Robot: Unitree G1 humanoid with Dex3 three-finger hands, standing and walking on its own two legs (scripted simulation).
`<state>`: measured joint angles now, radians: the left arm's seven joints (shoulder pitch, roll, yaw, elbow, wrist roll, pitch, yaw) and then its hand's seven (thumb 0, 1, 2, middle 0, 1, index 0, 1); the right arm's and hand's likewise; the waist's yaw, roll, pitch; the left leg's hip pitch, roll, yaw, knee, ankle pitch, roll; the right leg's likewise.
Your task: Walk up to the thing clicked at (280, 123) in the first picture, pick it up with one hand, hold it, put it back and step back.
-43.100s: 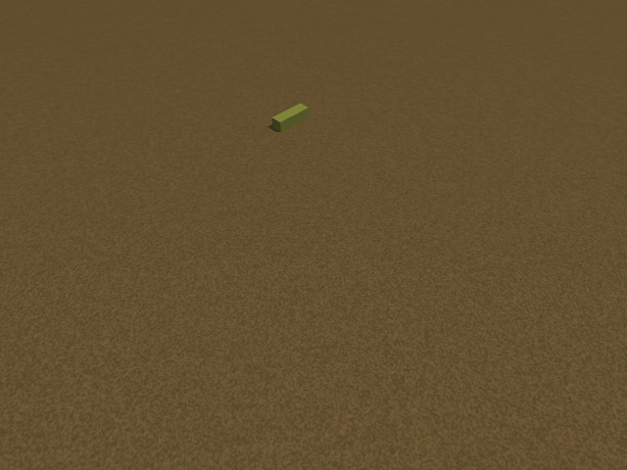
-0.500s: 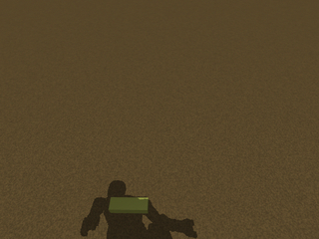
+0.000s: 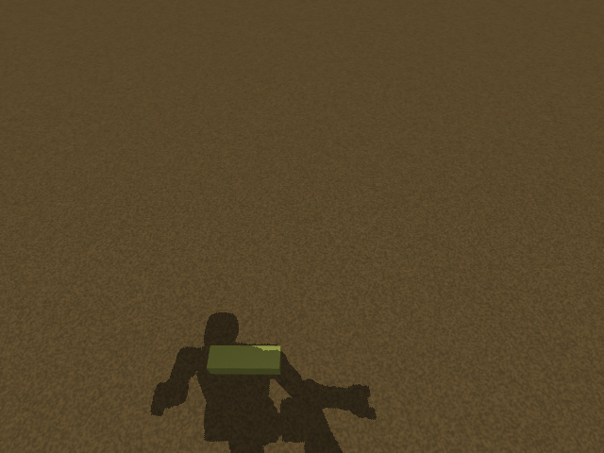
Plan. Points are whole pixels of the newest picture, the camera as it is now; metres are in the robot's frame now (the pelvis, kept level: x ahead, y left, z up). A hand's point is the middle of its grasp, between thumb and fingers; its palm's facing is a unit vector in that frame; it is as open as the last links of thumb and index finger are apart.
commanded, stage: step back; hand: left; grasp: from above
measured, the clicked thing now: (245, 359) +0.47 +0.21 -0.74
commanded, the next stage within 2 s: none
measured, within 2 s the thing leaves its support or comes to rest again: neither
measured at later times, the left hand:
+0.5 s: hand out of the picture +0.06 +0.31 -0.17, palm faces -0.10 -0.92 -0.38, open 7.4 cm
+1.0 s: hand out of the picture -0.06 +0.32 -0.16, palm faces -0.03 -0.93 -0.38, open 7.4 cm
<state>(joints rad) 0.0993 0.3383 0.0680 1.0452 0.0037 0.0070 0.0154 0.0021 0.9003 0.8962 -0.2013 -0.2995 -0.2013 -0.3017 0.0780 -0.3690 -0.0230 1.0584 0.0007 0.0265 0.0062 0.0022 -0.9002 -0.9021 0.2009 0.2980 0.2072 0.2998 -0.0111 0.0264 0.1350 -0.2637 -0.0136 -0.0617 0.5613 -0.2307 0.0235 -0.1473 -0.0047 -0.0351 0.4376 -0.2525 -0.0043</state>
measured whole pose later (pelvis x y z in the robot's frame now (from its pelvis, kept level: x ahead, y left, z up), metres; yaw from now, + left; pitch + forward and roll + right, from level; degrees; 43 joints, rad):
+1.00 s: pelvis -0.20 +0.06 -0.02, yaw -1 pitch -3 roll +0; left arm 0.11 0.39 0.08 0.79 0.02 0.07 0.02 0.00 0.90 0.90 -0.20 -0.30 -0.20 -0.30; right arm 0.18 -0.37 -0.04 0.88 -0.03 0.03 0.01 0.00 -0.90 -0.90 0.20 0.30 0.21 0.30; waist -0.01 -0.04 0.19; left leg -0.26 -0.03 -0.03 0.65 -0.34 0.02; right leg -0.45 0.05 0.12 0.93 -0.49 -0.02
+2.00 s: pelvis -0.55 +0.00 -0.03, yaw -4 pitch -3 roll -1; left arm 0.19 0.37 0.07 0.87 0.04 0.04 0.00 0.00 0.90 0.90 -0.20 -0.30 -0.20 -0.30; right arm 0.09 -0.42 -0.05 0.81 -0.01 0.07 -0.02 0.00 -0.90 -0.90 0.20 0.30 0.21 0.30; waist 0.01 0.05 0.16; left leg -0.50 0.03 -0.10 0.81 -0.38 0.00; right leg -0.26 0.03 0.01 0.71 -0.40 -0.01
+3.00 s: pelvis -0.61 +0.04 -0.01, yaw +0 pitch -2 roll -1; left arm 0.19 0.38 0.05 1.03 0.01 -0.01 0.00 0.00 0.90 0.90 -0.20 -0.30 -0.20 -0.30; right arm 0.13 -0.34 -0.03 1.02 -0.02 -0.01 0.01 0.00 -0.90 -0.90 0.20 0.30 0.21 0.30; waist 0.01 -0.01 0.08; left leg -0.27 0.03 0.02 0.60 -0.29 -0.01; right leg -0.21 -0.01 0.01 0.57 -0.31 0.01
